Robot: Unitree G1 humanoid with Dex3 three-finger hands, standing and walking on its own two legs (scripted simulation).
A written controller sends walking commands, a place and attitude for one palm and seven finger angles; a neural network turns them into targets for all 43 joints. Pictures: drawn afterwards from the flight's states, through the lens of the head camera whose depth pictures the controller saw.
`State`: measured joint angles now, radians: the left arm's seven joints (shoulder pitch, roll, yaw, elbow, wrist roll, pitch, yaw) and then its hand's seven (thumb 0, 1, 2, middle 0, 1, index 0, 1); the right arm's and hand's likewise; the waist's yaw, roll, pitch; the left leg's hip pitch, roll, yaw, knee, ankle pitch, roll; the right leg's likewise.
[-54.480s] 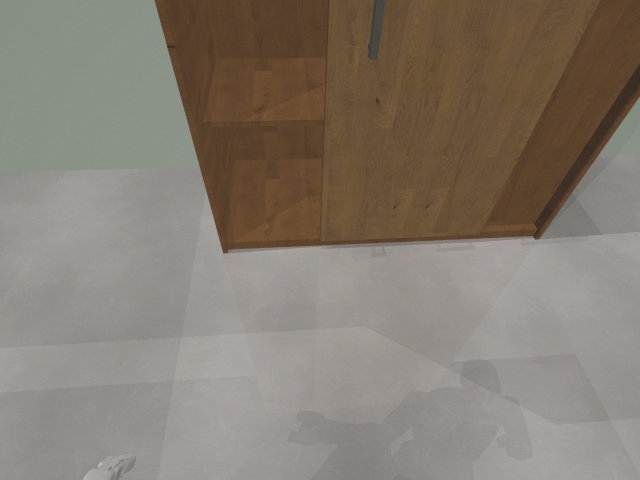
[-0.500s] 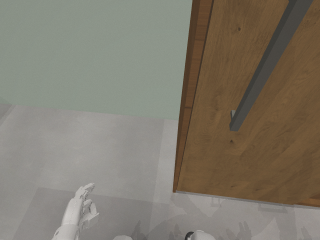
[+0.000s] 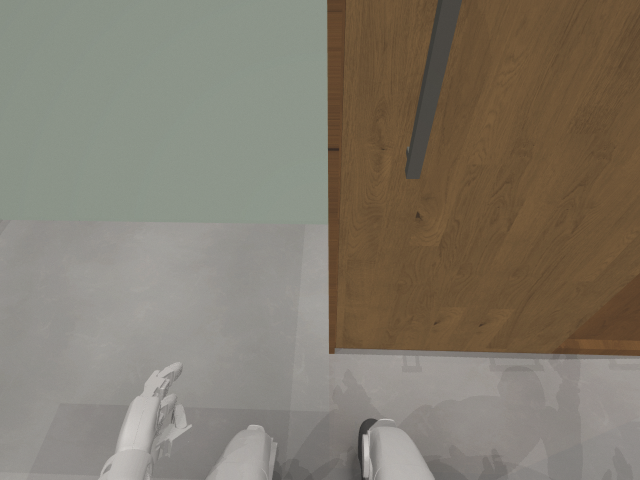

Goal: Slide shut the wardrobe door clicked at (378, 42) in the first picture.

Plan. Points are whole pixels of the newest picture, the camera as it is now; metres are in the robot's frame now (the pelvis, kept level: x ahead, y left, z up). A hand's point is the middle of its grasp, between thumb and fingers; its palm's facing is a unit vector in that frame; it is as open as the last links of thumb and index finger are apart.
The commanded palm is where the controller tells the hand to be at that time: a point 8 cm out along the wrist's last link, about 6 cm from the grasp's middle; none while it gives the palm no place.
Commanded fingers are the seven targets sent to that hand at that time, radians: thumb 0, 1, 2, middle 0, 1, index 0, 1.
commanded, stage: stop stepping back and stand still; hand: right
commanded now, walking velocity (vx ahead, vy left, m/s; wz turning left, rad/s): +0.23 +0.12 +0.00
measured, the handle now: (430, 69) +0.54 -0.13 +0.23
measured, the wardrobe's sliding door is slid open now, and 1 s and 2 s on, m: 0.00 0.00 0.00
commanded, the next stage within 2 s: let the arm hang, fingers relaxed in 1.72 s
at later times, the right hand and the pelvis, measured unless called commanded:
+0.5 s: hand out of the picture +0.03 -0.27 +0.23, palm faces +0.38 +0.84 -0.38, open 7.5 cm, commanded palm -0.02 -0.32 +0.22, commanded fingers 0.00 -0.90 -0.90 0.20 0.30 0.20 0.30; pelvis -0.17 -0.03 +0.05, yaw +2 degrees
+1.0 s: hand out of the picture -0.02 -0.29 +0.22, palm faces +0.38 +0.76 -0.53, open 7.4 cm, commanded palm -0.08 -0.33 +0.22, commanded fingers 0.00 -0.90 -0.90 0.20 0.30 0.20 0.30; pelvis -0.24 -0.04 +0.02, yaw +4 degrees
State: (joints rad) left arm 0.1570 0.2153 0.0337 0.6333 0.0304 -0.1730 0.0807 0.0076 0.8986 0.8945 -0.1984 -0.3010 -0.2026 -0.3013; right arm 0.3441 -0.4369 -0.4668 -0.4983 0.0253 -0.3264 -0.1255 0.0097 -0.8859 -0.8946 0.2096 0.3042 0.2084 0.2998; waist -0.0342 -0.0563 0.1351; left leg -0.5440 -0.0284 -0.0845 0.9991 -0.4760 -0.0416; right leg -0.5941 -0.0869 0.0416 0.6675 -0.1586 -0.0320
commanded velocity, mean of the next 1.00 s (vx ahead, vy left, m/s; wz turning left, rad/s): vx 0.24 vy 0.04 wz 0.00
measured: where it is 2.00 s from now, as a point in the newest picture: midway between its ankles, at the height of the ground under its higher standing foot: outside the picture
